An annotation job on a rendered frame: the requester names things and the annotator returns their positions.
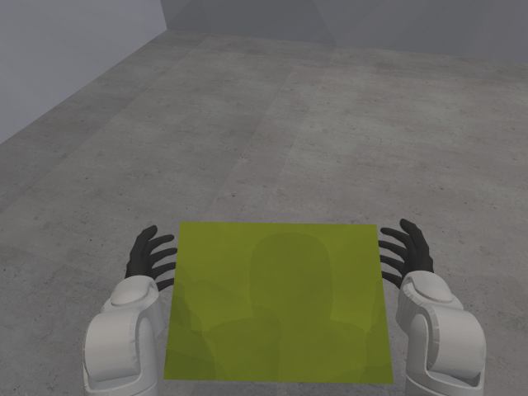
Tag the robot right hand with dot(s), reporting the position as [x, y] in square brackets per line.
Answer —
[415, 255]

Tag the right robot forearm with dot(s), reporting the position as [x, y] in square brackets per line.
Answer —
[446, 345]

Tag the robot left hand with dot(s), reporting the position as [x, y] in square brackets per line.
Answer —
[141, 262]

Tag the carton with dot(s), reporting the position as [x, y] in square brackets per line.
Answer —
[279, 303]

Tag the left robot forearm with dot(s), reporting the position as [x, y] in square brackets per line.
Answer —
[118, 349]

